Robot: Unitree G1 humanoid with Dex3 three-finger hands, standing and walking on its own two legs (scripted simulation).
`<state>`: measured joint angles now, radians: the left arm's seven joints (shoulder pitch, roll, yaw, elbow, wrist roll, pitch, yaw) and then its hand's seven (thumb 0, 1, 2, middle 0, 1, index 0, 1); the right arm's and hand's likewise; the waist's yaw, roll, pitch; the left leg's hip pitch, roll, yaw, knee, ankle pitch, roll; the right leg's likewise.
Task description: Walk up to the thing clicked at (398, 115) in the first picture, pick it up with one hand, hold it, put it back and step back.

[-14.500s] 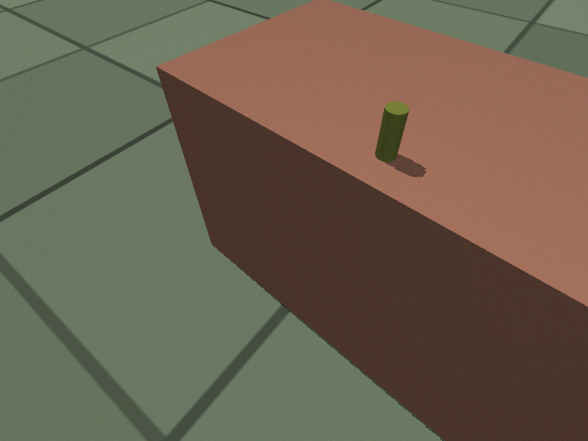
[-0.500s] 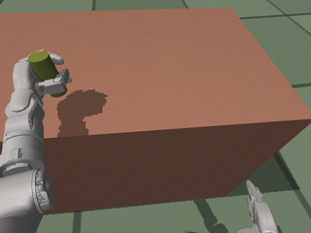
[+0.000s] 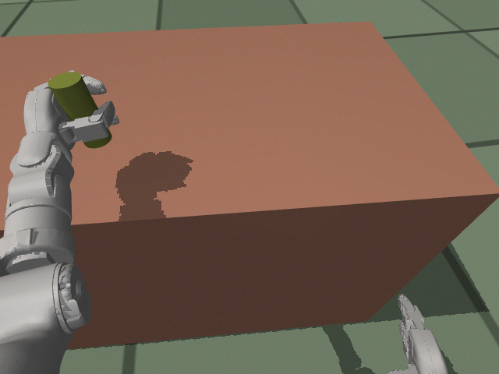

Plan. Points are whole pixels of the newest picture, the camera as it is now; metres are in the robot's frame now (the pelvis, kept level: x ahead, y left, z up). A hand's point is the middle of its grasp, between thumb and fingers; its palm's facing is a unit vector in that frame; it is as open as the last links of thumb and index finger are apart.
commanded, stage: lift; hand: left
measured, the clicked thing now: (83, 112) +0.47 +0.23 +0.19
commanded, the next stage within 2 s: hold in 1.34 s
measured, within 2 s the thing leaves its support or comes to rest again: neither
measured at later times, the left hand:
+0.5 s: hand (69, 92) +0.42 +0.21 +0.26, palm faces +0.17 -0.99 -0.01, open 5.6 cm
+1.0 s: hand (44, 76) +0.36 +0.19 +0.31, palm faces +0.14 -0.99 +0.01, open 5.5 cm
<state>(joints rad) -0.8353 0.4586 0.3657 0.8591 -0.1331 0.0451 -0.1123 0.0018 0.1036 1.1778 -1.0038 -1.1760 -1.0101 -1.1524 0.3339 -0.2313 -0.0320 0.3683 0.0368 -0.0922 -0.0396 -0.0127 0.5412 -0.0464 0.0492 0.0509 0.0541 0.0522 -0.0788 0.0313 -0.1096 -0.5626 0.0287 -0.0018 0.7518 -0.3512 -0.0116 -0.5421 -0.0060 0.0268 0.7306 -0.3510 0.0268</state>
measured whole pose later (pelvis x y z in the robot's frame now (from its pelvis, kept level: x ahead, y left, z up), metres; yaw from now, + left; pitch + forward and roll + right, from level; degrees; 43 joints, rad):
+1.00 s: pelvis -0.01 +0.00 +0.02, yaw +2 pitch +0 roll +0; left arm -0.67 0.35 0.33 0.12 -0.23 0.67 -0.07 0.00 0.11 1.18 -1.00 -1.19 -1.01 -1.16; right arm 0.33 -0.23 -0.09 0.49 0.07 -0.18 -0.02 -0.01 0.55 -0.04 0.05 0.05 0.05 0.05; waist 0.01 0.07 -0.10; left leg -0.31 0.01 -0.02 0.59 -0.28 -0.01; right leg -0.29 -0.03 0.01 0.60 -0.30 0.02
